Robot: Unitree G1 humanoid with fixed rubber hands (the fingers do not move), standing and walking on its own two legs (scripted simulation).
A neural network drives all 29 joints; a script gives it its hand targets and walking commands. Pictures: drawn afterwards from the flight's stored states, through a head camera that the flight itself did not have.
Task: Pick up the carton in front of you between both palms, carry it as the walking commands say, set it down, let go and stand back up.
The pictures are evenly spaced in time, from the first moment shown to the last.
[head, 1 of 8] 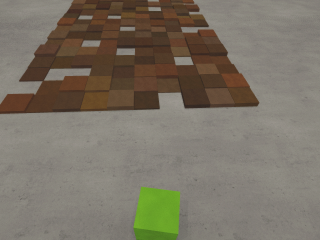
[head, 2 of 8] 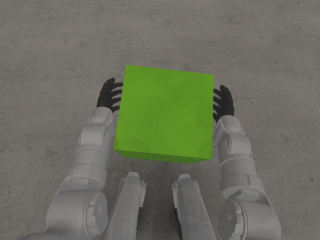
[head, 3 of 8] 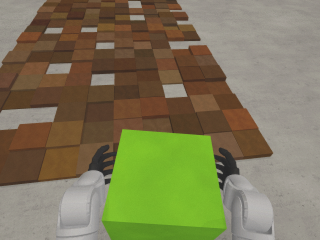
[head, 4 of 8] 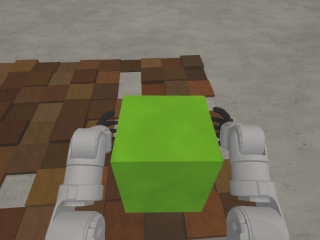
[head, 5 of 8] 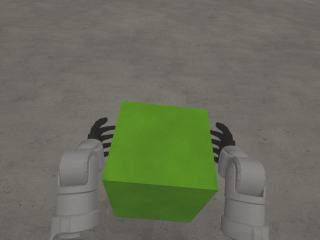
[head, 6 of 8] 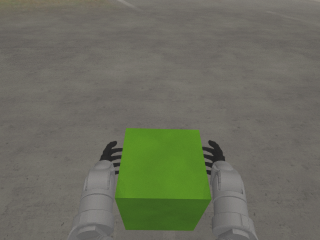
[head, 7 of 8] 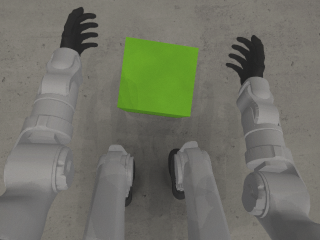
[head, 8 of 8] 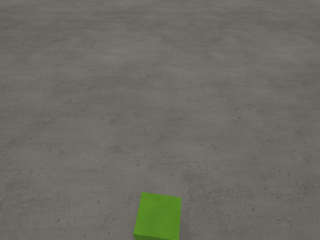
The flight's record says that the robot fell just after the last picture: no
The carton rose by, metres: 0.80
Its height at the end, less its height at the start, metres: +0.00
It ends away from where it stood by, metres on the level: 6.24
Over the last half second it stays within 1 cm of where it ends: yes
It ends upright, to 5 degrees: yes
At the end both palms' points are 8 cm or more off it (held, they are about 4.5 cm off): yes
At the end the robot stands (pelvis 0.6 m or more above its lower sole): yes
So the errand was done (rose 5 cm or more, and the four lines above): yes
